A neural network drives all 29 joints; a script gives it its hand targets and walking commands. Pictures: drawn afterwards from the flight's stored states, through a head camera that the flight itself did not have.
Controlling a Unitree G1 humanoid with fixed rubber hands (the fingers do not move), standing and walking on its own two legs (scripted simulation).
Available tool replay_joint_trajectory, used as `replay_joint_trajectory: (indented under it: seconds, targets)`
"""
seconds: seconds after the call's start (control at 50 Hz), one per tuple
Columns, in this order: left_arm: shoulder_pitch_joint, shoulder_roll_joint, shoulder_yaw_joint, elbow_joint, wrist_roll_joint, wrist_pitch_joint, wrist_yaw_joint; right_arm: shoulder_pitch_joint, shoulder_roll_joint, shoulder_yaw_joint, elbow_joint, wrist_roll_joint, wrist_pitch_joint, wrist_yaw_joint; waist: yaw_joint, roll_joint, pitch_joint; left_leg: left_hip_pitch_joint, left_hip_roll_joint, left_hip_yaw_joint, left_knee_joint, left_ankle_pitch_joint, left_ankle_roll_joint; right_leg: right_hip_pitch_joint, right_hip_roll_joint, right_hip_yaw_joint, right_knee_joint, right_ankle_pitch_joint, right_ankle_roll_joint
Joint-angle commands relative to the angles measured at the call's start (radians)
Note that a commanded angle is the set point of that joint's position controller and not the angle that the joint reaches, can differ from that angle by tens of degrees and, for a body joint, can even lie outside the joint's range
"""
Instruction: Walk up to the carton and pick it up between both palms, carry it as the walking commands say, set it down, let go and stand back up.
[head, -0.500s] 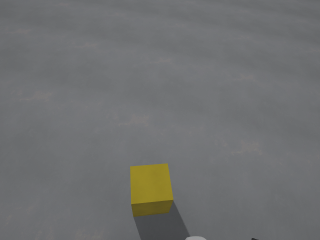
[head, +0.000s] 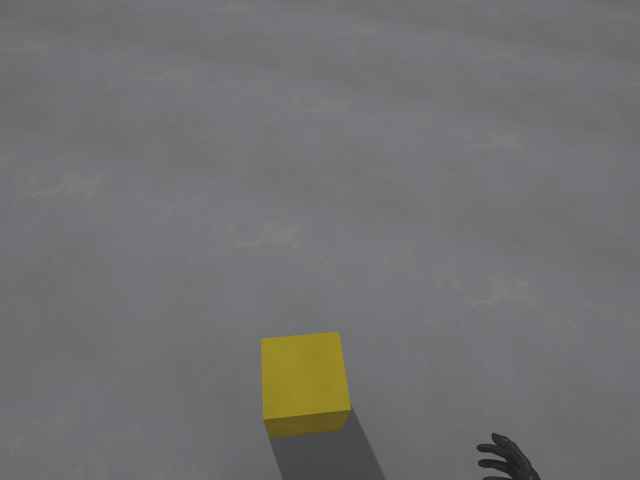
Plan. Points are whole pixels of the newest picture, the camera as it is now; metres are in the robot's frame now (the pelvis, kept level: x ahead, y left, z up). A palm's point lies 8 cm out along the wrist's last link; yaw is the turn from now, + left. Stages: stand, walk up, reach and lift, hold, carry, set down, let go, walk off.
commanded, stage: walk up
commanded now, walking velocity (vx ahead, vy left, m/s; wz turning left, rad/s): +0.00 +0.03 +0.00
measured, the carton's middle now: (302, 386) +0.40 +0.01 -0.64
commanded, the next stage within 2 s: stand in 0.46 s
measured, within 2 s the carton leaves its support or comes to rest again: neither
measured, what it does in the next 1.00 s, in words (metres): steps on the spot: right foot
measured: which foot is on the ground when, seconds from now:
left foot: down 0.00-1.00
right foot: down 0.00-0.02, up 0.04-0.92, down 0.94-1.00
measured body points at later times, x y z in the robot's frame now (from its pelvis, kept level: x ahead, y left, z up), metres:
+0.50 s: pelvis -0.02 +0.06 +0.01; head +0.00 +0.11 +0.46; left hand +0.05 +0.30 -0.15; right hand +0.05 -0.21 -0.09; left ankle +0.02 +0.07 -0.73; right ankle -0.04 -0.15 -0.67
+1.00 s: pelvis -0.03 -0.01 +0.00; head -0.01 -0.01 +0.45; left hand +0.04 +0.25 -0.13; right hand +0.06 -0.27 -0.12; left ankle +0.02 +0.07 -0.73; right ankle -0.03 -0.15 -0.73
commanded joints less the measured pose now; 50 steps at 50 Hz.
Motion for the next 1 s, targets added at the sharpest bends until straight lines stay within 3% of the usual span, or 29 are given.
replay_joint_trajectory:
  seconds: [0.0, 0.02, 0.04, 0.06, 0.1, 0.16, 0.2, 0.26, 0.3, 0.32, 0.34, 0.38, 0.48, 0.52, 0.6, 0.64, 0.66, 0.68, 0.72, 0.74, 0.8, 0.84, 0.86, 0.88, 0.9, 0.92, 0.94, 0.96, 0.98]
  targets:
    - [0.036, 0.041, 0.032, -0.063, 0.023, 0.033, -0.004, 0.188, -0.169, -0.05, 0.028, -0.024, -0.048, -0.016, -0.028, 0.139, -0.16, 0.36, 0.358, -0.346, -0.245, 0.737, 0.073, -0.242, 0.03, 0.001, 0.294, -0.324, -0.057]
    - [0.017, 0.072, 0.036, -0.056, 0.016, 0.048, -0.015, 0.197, -0.145, -0.048, 0.024, -0.019, -0.051, -0.015, -0.041, 0.106, -0.15, 0.327, 0.356, -0.314, -0.237, 0.667, 0.068, -0.221, 0.016, 0.017, 0.317, -0.286, -0.06]
    - [0.02, 0.071, 0.033, -0.051, 0.013, 0.049, -0.024, 0.16, -0.122, -0.04, 0.015, -0.024, -0.05, -0.019, -0.027, 0.131, -0.105, 0.301, 0.326, -0.276, -0.236, 0.626, 0.056, -0.227, 0.018, 0.007, 0.324, -0.249, -0.059]
    - [0.022, 0.061, 0.031, -0.035, 0.019, 0.052, -0.028, 0.134, -0.102, -0.033, 0.012, -0.022, -0.05, -0.026, -0.011, 0.127, -0.085, 0.285, 0.289, -0.234, -0.227, 0.671, 0.058, -0.218, 0.012, 0.003, 0.343, -0.229, -0.062]
    - [0.045, 0.06, 0.03, -0.021, 0.021, 0.06, -0.027, 0.152, -0.091, -0.029, 0.012, -0.018, -0.054, -0.033, -0.009, 0.145, -0.111, 0.298, 0.237, -0.188, -0.217, 0.783, 0.012, -0.204, 0.035, -0.013, 0.379, -0.154, -0.062]
    - [0.044, 0.067, 0.032, -0.019, 0.023, 0.067, -0.026, 0.172, -0.095, -0.025, -0.001, -0.013, -0.053, -0.037, -0.013, 0.154, -0.112, 0.303, 0.235, -0.173, -0.226, 0.766, -0.012, -0.222, 0.037, -0.027, 0.42, -0.105, -0.05]
    - [0.027, 0.075, 0.033, -0.022, 0.031, 0.075, -0.024, 0.183, -0.105, -0.025, 0.0, -0.011, -0.049, -0.041, -0.021, 0.155, -0.071, 0.24, 0.231, -0.177, -0.267, 0.615, -0.038, -0.219, 0.031, -0.033, 0.43, -0.066, -0.046]
    - [0.015, 0.084, 0.036, -0.027, 0.036, 0.084, -0.024, 0.171, -0.114, -0.027, -0.006, -0.017, -0.043, -0.044, -0.016, 0.128, -0.015, 0.146, 0.238, -0.223, -0.358, 0.264, -0.033, -0.214, 0.021, -0.037, 0.447, -0.049, -0.042]
    - [0.015, 0.088, 0.034, -0.027, 0.04, 0.087, -0.026, 0.163, -0.118, -0.028, -0.022, -0.017, -0.044, -0.043, -0.015, 0.122, 0.0, 0.147, 0.242, -0.259, -0.386, 0.134, -0.049, -0.231, 0.026, -0.027, 0.442, -0.039, -0.04]
    - [0.014, 0.084, 0.032, -0.023, 0.039, 0.086, -0.029, 0.171, -0.119, -0.027, -0.013, -0.017, -0.045, -0.042, -0.018, 0.138, -0.001, 0.15, 0.246, -0.251, -0.393, 0.125, -0.045, -0.229, 0.022, -0.036, 0.441, -0.037, -0.039]
    - [0.029, 0.091, 0.036, -0.017, 0.04, 0.082, -0.028, 0.176, -0.122, -0.028, -0.012, -0.017, -0.047, -0.043, -0.015, 0.107, -0.017, 0.176, 0.247, -0.259, -0.392, 0.101, -0.046, -0.238, 0.028, -0.031, 0.443, -0.037, -0.04]
    - [0.038, 0.095, 0.035, -0.015, 0.044, 0.079, -0.026, 0.174, -0.118, -0.027, -0.016, -0.02, -0.049, -0.04, -0.015, 0.104, -0.016, 0.181, 0.25, -0.273, -0.393, 0.08, -0.024, -0.243, 0.026, -0.033, 0.448, -0.052, -0.04]
    - [0.022, 0.102, 0.035, -0.013, 0.04, 0.081, -0.032, 0.145, -0.122, -0.029, -0.024, -0.013, -0.044, -0.036, -0.017, 0.117, -0.014, 0.138, 0.228, -0.275, -0.434, -0.073, -0.04, -0.206, 0.035, -0.024, 0.425, -0.053, -0.044]
    - [0.024, 0.095, 0.03, -0.015, 0.042, 0.078, -0.036, 0.142, -0.13, -0.036, -0.024, -0.013, -0.044, -0.034, -0.019, 0.116, -0.023, 0.133, 0.226, -0.277, -0.432, -0.109, -0.011, -0.191, 0.039, -0.026, 0.423, -0.059, -0.049]
    - [0.02, 0.089, 0.026, -0.019, 0.038, 0.066, -0.036, 0.13, -0.128, -0.034, -0.022, -0.019, -0.045, -0.033, -0.018, 0.084, -0.034, 0.169, 0.239, -0.29, -0.405, -0.061, 0.044, -0.193, 0.038, -0.019, 0.386, -0.101, -0.057]
    - [0.016, 0.092, 0.023, -0.014, 0.034, 0.063, -0.035, 0.133, -0.139, -0.037, -0.02, -0.023, -0.046, -0.031, -0.027, 0.112, -0.043, 0.18, 0.247, -0.292, -0.398, -0.037, 0.047, -0.188, 0.033, -0.017, 0.37, -0.112, -0.058]
    - [0.004, 0.095, 0.023, -0.021, 0.035, 0.061, -0.034, 0.137, -0.139, -0.036, -0.017, -0.022, -0.046, -0.03, -0.031, 0.091, -0.034, 0.177, 0.244, -0.301, -0.396, -0.04, 0.054, -0.183, 0.035, -0.016, 0.35, -0.124, -0.062]
    - [0.008, 0.083, 0.019, -0.019, 0.033, 0.059, -0.032, 0.133, -0.134, -0.033, -0.017, -0.023, -0.046, -0.03, -0.026, 0.116, -0.02, 0.161, 0.24, -0.283, -0.389, -0.007, 0.066, -0.175, 0.028, -0.018, 0.343, -0.122, -0.063]
    - [0.011, 0.075, 0.016, -0.021, 0.029, 0.054, -0.033, 0.121, -0.127, -0.031, -0.017, -0.027, -0.043, -0.027, -0.028, 0.103, -0.033, 0.147, 0.237, -0.28, -0.372, -0.009, 0.101, -0.147, 0.029, -0.024, 0.307, -0.153, -0.068]
    - [0.014, 0.065, 0.013, -0.022, 0.025, 0.05, -0.031, 0.109, -0.13, -0.031, -0.019, -0.03, -0.041, -0.028, -0.025, 0.124, -0.018, 0.137, 0.245, -0.274, -0.371, -0.004, 0.109, -0.146, 0.03, -0.03, 0.294, -0.157, -0.067]
    - [0.041, 0.056, 0.006, -0.014, 0.022, 0.043, -0.027, 0.071, -0.129, -0.028, -0.019, -0.032, -0.033, -0.025, -0.002, 0.09, -0.028, 0.119, 0.217, -0.237, -0.322, -0.028, 0.134, -0.088, 0.031, -0.048, 0.164, -0.137, -0.08]
    - [0.093, 0.043, -0.002, 0.004, 0.016, 0.031, -0.025, 0.043, -0.139, -0.032, -0.02, -0.029, -0.023, -0.024, 0.018, 0.081, -0.026, 0.086, 0.179, -0.194, -0.286, -0.053, 0.111, -0.014, 0.042, -0.064, 0.008, -0.054, -0.101]
    - [0.11, 0.037, -0.005, 0.014, 0.017, 0.026, -0.025, 0.033, -0.127, -0.028, -0.024, -0.025, -0.017, -0.022, 0.017, 0.059, -0.02, 0.08, 0.154, -0.173, -0.254, -0.058, 0.092, -0.003, 0.033, -0.039, -0.05, -0.008, -0.115]
    - [0.093, 0.072, -0.003, 0.005, 0.02, 0.019, -0.022, 0.036, -0.112, -0.024, -0.023, -0.017, -0.018, -0.022, 0.002, 0.01, -0.033, 0.083, 0.116, -0.139, -0.202, -0.038, 0.069, -0.012, -0.024, 0.046, -0.089, 0.055, -0.132]
    - [0.074, 0.096, 0.002, -0.002, 0.022, 0.016, -0.018, 0.045, -0.089, -0.017, -0.02, -0.015, -0.017, -0.02, -0.01, -0.091, -0.018, 0.071, 0.063, -0.096, -0.155, -0.041, 0.05, -0.043, -0.073, 0.118, -0.141, 0.061, -0.146]
    - [0.054, 0.119, 0.006, -0.016, 0.021, 0.012, -0.017, 0.054, -0.071, -0.014, -0.021, -0.015, -0.016, -0.015, -0.015, -0.15, -0.003, 0.088, 0.012, -0.074, -0.104, 0.0, 0.023, -0.099, -0.127, 0.216, -0.221, -0.013, -0.165]
    - [0.017, 0.137, 0.011, -0.034, 0.021, 0.01, -0.016, 0.05, -0.059, -0.011, -0.02, -0.019, -0.012, -0.008, -0.021, -0.178, 0.026, 0.119, -0.003, -0.091, -0.08, 0.021, 0.017, -0.159, -0.146, 0.258, -0.272, -0.104, -0.174]
    - [-0.033, 0.134, 0.009, -0.045, 0.021, 0.011, -0.02, 0.062, -0.056, -0.009, -0.011, -0.023, -0.012, -0.005, -0.037, -0.173, 0.048, 0.171, -0.015, -0.101, -0.063, 0.033, 0.02, -0.228, -0.13, 0.254, -0.294, -0.192, -0.172]
    - [-0.045, 0.112, 0.008, -0.055, 0.023, 0.007, -0.024, 0.087, -0.045, -0.008, 0.003, -0.025, -0.015, -0.003, -0.042, -0.159, 0.039, 0.184, -0.001, -0.11, -0.088, 0.071, 0.02, -0.211, -0.118, 0.221, -0.269, -0.136, -0.166]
